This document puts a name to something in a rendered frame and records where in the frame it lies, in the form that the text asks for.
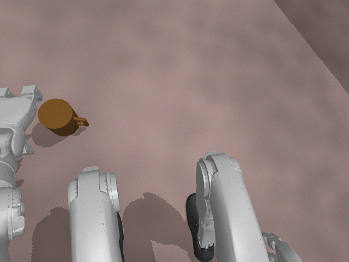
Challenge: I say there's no right robot foot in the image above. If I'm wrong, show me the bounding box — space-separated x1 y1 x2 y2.
186 193 214 262

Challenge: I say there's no mug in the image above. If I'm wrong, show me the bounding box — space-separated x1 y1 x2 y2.
38 99 89 136

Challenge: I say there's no left robot hand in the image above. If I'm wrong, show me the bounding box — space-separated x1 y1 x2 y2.
0 85 43 155

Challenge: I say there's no right robot hand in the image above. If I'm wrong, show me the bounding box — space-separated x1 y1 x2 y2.
261 232 302 262

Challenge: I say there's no left robot arm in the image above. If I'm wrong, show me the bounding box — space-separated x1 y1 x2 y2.
0 124 26 262

